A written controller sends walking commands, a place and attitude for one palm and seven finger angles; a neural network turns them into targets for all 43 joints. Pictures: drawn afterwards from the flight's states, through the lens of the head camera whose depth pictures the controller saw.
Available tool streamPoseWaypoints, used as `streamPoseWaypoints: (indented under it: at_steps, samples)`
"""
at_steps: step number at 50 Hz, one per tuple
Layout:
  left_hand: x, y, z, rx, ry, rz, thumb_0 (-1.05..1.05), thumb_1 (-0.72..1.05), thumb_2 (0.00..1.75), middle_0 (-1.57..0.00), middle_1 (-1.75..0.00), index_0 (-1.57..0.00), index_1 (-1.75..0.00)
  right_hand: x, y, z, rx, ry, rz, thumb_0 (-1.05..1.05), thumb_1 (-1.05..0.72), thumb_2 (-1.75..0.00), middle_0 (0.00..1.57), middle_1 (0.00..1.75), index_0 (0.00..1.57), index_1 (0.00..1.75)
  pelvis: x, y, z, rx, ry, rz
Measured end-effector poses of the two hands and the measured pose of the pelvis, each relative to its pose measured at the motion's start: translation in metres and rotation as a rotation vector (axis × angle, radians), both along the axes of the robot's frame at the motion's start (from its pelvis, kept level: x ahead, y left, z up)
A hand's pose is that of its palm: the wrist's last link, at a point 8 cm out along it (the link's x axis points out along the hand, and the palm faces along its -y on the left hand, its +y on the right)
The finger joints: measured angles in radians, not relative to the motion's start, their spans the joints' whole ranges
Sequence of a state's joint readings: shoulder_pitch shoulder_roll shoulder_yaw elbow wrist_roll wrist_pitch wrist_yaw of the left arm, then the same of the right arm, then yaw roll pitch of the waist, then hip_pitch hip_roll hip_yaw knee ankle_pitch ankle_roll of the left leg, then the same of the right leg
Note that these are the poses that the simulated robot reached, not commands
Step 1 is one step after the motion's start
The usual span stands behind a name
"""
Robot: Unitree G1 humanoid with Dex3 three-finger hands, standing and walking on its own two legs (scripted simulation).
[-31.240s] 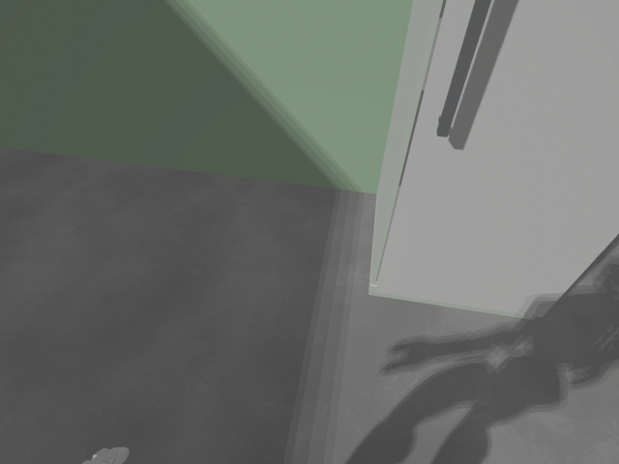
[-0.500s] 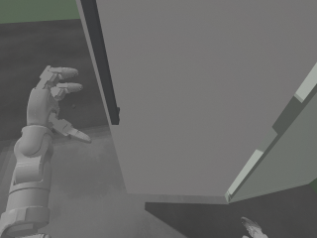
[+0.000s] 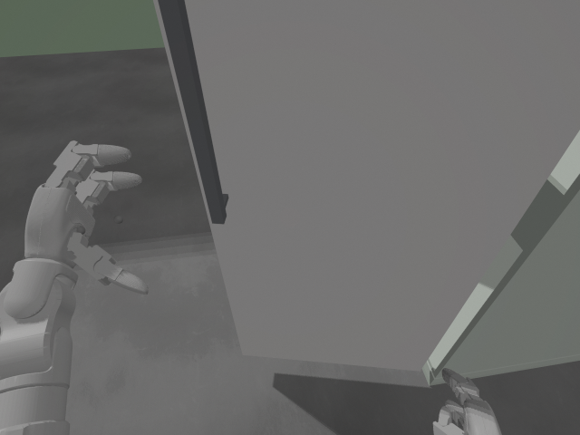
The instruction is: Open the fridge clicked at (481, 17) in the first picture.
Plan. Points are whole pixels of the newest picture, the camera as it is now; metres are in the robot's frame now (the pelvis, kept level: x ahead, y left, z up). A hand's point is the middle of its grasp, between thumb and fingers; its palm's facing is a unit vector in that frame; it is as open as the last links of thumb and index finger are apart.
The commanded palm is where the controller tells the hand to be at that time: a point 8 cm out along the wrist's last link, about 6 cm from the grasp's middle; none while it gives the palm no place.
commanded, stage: draw the hand back to the body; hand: left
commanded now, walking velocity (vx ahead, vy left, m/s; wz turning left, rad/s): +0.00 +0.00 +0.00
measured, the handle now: (195, 78) +0.47 +0.17 +0.28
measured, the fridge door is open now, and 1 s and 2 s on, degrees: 76 76 76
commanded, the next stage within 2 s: step back with the hand held close in 1.56 s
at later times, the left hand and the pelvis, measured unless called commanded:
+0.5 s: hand (86, 263) +0.24 +0.25 +0.17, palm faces +0.12 -0.99 -0.04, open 14.6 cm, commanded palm +0.21 +0.30 +0.19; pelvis -0.01 +0.02 +0.01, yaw +0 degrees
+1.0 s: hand (56, 278) +0.22 +0.27 +0.17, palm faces +0.45 -0.83 -0.32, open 10.6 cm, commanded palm +0.17 +0.31 +0.18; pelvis +0.01 +0.02 +0.02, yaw -1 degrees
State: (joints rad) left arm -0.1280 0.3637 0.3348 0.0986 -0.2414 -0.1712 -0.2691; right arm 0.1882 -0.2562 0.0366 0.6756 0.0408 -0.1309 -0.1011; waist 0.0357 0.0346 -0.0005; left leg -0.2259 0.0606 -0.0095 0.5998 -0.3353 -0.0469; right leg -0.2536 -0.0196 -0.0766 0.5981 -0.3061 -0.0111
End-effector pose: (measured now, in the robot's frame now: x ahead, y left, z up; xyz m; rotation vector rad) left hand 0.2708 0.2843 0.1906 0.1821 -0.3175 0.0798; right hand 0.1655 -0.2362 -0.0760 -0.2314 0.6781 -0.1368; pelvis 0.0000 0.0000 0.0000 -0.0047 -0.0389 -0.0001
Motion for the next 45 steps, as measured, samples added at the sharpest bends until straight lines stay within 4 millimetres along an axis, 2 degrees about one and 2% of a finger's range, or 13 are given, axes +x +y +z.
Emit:
streamPoseWaypoints:
  at_steps: [5, 9, 15, 23, 26, 33, 38, 45]
  samples:
    - [0.004, 0.008, -0.008, -0.135, 0.195, -0.013, -0.01, -0.56, 0.2, -0.26, -1.15, -0.26, -1.16, -0.004, -0.001, 0.0, 0.011, 0.001, -0.04, 0.01, -0.9, -0.9, 0.2, 0.3, 0.2, 0.3, 0.0, 0.002, 0.003, 0.0, -0.013, -0.001]
    - [-0.003, 0.007, -0.008, -0.148, 0.315, -0.013, -0.01, -0.56, 0.2, -0.26, -1.15, -0.26, -1.16, 0.003, 0.003, 0.008, 0.024, -0.057, -0.05, 0.01, -0.9, -0.9, 0.2, 0.3, 0.2, 0.3, 0.001, 0.006, 0.006, 0.0, -0.023, -0.002]
    - [-0.025, 0.005, 0.002, -0.167, 0.235, -0.026, -0.01, -0.55, 0.2, -0.26, -1.15, -0.26, -1.15, 0.019, 0.015, 0.025, 0.031, -0.145, -0.015, 0.01, -0.9, -0.9, 0.2, 0.3, 0.2, 0.3, 0.001, 0.011, 0.007, 0.001, -0.036, -0.008]
    - [-0.05, 0.019, -0.016, -0.171, 0.301, 0.051, -0.01, -0.54, 0.2, -0.26, -1.15, -0.25, -1.15, 0.031, 0.031, 0.041, 0.016, -0.189, 0.041, 0.01, -0.9, -0.9, 0.2, 0.3, 0.2, 0.3, -0.005, 0.015, 0.008, -0.005, -0.064, -0.002]
    - [-0.057, 0.018, -0.015, -0.123, 0.286, 0.079, -0.01, -0.51, 0.22, -0.25, -1.12, -0.25, -1.13, 0.032, 0.037, 0.042, 0.008, -0.197, 0.063, 0.01, -0.9, -0.9, 0.2, 0.3, 0.2, 0.3, -0.007, 0.017, 0.009, -0.007, -0.07, -0.001]
    - [-0.083, 0.028, -0.006, 0.028, 0.128, 0.35, -0.01, -0.33, 0.3, -0.25, -1.02, -0.25, -1.02, 0.017, 0.047, 0.03, 0.006, -0.129, 0.108, 0.01, -0.9, -0.9, 0.2, 0.3, 0.21, 0.3, -0.01, 0.019, 0.012, -0.005, -0.063, -0.009]
    - [-0.093, 0.028, -0.008, 0.064, 0.108, 0.404, -0.01, -0.17, 0.38, -0.24, -0.93, -0.24, -0.93, 0.001, 0.047, 0.013, 0.011, -0.035, 0.097, 0.01, -0.9, -0.9, 0.2, 0.3, 0.21, 0.3, -0.006, 0.022, 0.014, -0.004, -0.067, -0.01]
    - [-0.09, 0.027, -0.007, 0.111, 0.105, 0.408, 0.0, 0.08, 0.5, -0.24, -0.78, -0.24, -0.78, -0.008, 0.04, 0.005, 0.016, 0.016, 0.048, 0.01, -0.9, -0.9, 0.2, 0.3, 0.21, 0.3, 0.001, 0.022, 0.016, -0.002, -0.073, -0.019]
